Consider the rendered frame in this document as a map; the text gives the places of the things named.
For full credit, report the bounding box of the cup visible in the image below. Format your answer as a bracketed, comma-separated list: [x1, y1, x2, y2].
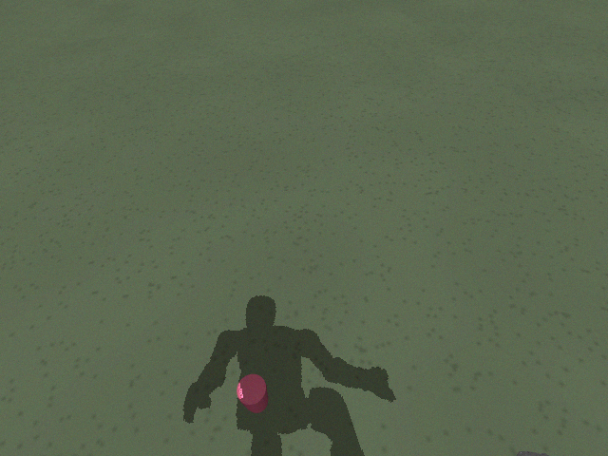
[237, 374, 268, 413]

